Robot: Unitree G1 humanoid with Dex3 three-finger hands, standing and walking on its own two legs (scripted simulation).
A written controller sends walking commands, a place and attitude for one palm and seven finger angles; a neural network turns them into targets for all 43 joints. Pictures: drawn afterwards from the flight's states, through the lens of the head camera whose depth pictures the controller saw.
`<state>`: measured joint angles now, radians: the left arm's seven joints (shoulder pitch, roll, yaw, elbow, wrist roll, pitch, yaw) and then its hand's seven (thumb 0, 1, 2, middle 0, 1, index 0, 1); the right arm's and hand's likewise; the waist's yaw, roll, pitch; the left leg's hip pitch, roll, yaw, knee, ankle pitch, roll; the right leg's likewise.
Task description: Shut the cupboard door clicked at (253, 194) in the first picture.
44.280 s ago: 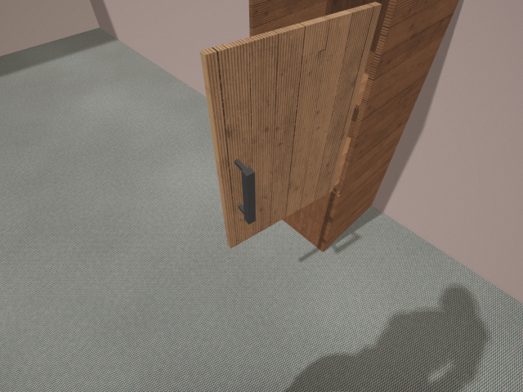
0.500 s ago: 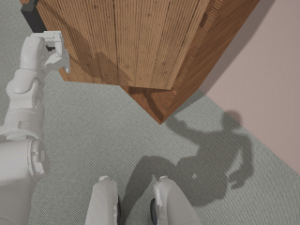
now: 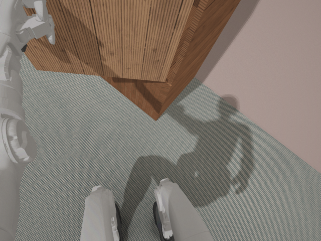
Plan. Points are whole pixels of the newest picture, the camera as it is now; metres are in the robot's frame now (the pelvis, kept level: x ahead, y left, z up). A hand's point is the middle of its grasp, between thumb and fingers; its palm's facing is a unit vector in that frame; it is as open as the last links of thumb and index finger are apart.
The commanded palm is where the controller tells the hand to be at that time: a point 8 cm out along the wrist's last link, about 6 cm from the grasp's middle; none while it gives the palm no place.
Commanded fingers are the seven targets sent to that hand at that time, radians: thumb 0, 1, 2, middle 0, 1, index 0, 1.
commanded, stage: push the door shut along its arc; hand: left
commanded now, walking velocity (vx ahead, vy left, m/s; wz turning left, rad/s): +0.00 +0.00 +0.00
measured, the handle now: (1, 8) +0.62 +0.25 +0.08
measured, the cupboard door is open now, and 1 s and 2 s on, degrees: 38 32 32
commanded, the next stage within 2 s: pull the fist back off the door in 0.18 s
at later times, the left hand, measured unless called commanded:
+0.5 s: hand (53, 18) +0.61 +0.16 +0.06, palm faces +0.19 -0.98 +0.04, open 3.0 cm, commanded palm +0.58 +0.16 +0.08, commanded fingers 0.00 0.90 0.90 -1.30 -1.50 -1.30 -1.50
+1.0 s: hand (58, 50) +0.53 +0.15 +0.06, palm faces +0.14 -0.99 -0.01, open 3.1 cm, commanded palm +0.50 +0.17 +0.08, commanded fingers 0.00 0.90 0.90 -1.30 -1.50 -1.30 -1.50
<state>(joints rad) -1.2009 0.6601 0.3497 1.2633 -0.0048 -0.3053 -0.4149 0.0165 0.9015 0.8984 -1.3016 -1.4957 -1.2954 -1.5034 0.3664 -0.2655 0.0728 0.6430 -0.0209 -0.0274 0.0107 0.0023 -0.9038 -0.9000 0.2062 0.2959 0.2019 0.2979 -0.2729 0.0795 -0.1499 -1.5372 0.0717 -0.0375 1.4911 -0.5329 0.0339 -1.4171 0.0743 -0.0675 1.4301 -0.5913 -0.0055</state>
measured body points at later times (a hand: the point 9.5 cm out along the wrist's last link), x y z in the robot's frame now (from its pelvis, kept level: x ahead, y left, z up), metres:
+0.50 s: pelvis +0.00 -0.01 -0.01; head +0.21 +0.03 +0.39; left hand +0.60 +0.21 +0.06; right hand -0.02 -0.25 -0.10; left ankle +0.06 +0.10 -0.57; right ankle +0.03 -0.12 -0.57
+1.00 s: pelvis +0.02 -0.01 +0.03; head +0.19 +0.01 +0.45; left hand +0.52 +0.20 +0.06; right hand +0.04 -0.28 -0.08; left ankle +0.06 +0.10 -0.57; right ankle +0.04 -0.12 -0.57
